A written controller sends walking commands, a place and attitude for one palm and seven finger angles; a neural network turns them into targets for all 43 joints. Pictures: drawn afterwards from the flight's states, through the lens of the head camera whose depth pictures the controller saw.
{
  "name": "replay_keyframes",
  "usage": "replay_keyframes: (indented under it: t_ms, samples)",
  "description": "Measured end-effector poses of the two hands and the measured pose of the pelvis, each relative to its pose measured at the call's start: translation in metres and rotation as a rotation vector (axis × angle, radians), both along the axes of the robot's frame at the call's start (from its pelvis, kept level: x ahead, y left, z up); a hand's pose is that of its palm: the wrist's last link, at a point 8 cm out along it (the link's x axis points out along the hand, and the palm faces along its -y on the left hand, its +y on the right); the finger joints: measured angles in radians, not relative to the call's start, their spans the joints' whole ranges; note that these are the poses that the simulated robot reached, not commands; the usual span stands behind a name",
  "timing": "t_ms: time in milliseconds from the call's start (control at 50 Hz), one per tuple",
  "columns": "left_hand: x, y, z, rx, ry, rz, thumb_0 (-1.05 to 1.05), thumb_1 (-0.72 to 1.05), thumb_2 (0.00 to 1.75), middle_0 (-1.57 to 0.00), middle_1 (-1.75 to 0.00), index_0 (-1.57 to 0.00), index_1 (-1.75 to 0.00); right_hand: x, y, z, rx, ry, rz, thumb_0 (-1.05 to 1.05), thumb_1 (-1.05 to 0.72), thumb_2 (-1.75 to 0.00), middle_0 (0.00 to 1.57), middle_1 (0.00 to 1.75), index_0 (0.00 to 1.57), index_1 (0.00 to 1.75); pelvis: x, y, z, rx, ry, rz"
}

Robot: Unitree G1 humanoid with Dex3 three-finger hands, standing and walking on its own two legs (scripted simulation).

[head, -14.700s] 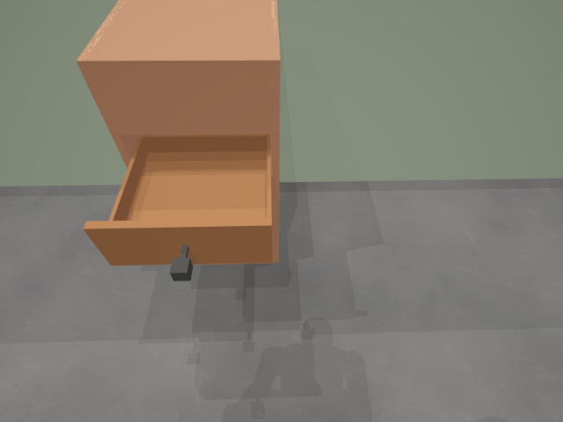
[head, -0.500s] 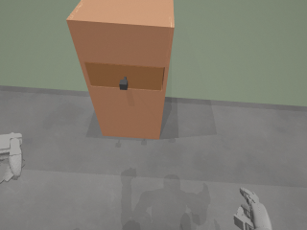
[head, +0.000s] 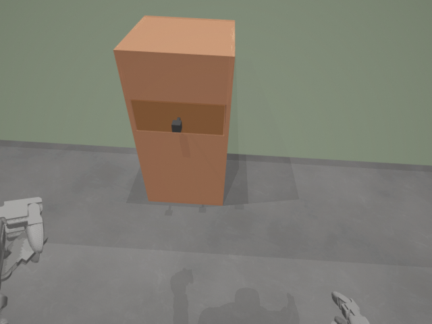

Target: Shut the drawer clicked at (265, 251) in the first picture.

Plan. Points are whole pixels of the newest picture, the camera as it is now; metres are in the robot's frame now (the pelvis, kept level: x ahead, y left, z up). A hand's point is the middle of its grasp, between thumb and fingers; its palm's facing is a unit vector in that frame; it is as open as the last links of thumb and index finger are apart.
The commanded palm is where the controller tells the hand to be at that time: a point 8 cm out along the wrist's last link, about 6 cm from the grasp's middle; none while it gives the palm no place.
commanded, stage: stop stepping back and stand still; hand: left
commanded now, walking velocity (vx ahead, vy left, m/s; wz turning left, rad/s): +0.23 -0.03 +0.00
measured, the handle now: (177, 123) +0.92 +0.17 -0.17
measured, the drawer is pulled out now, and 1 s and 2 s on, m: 0.00 0.00 0.00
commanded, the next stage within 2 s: let the arm hang, fingers relaxed in 1.12 s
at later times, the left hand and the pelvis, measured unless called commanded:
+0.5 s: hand (19, 245) +0.18 +0.25 +0.18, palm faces +0.42 -0.77 -0.48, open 3.2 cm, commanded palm +0.12 +0.29 +0.19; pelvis -0.01 +0.00 +0.00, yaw +2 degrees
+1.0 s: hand (28, 215) +0.22 +0.27 +0.17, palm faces +0.33 -0.81 -0.49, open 3.2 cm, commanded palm +0.16 +0.31 +0.19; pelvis +0.03 +0.03 +0.01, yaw +1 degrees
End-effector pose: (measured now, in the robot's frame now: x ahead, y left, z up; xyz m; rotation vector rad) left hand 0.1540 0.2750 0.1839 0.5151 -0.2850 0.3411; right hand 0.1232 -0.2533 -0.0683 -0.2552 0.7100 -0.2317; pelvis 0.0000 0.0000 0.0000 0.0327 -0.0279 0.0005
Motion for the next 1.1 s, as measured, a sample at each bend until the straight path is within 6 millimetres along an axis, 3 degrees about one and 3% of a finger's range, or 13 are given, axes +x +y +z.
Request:
replay_keyframes:
  t_ms: [160, 340, 520, 640, 760, 920, 1100]
  samples:
    - [-0.025, -0.004, 0.006, 0.065, -0.026, 0.038, 0.01, 0.89, 0.90, -1.41, -1.59, -1.41, -1.59, -0.013, 0.000, -0.019, 0.046, 0.055, 0.036, 0.02, -0.91, -0.89, 0.20, 0.30, 0.20, 0.30, -0.010, -0.013, -0.005, -0.006, -0.021, 0.019]
    - [-0.029, -0.001, 0.008, -0.011, -0.015, 0.019, 0.01, 0.89, 0.90, -1.41, -1.59, -1.41, -1.59, -0.004, 0.010, 0.004, 0.008, 0.035, 0.068, 0.02, -0.91, -0.89, 0.20, 0.30, 0.20, 0.30, -0.010, -0.004, 0.009, -0.003, 0.016, 0.021]
    - [-0.017, 0.015, 0.010, 0.077, -0.004, 0.048, 0.01, 0.89, 0.90, -1.41, -1.59, -1.41, -1.59, 0.023, 0.034, -0.005, 0.069, -0.023, 0.092, 0.02, -0.91, -0.89, 0.20, 0.30, 0.20, 0.30, -0.004, 0.002, -0.001, -0.010, -0.004, 0.028]
    - [-0.009, 0.015, 0.002, 0.018, 0.044, 0.056, 0.01, 0.89, 0.90, -1.41, -1.59, -1.41, -1.59, 0.035, 0.044, -0.012, 0.093, 0.029, 0.122, 0.02, -0.91, -0.89, 0.20, 0.30, 0.20, 0.30, 0.006, 0.007, 0.002, -0.048, 0.015, 0.029]
    - [0.007, 0.025, -0.005, -0.011, 0.090, 0.039, 0.01, 0.89, 0.90, -1.41, -1.59, -1.41, -1.59, 0.046, 0.048, -0.003, 0.050, 0.051, 0.104, 0.02, -0.91, -0.89, 0.20, 0.30, 0.20, 0.30, 0.018, 0.019, 0.007, -0.035, 0.022, 0.015]
    - [0.030, 0.035, 0.005, 0.034, 0.074, 0.003, 0.01, 0.89, 0.90, -1.41, -1.59, -1.41, -1.59, 0.069, 0.056, 0.008, 0.047, -0.001, 0.095, 0.02, -0.91, -0.89, 0.20, 0.30, 0.20, 0.30, 0.029, 0.028, 0.009, -0.033, 0.031, 0.014]
    - [0.030, 0.037, 0.002, 0.029, 0.109, -0.012, 0.01, 0.89, 0.90, -1.40, -1.59, -1.41, -1.59, 0.080, 0.062, 0.010, 0.060, -0.014, 0.088, 0.01, -0.91, -0.89, 0.20, 0.30, 0.20, 0.30, 0.032, 0.033, 0.009, -0.040, 0.040, 0.009]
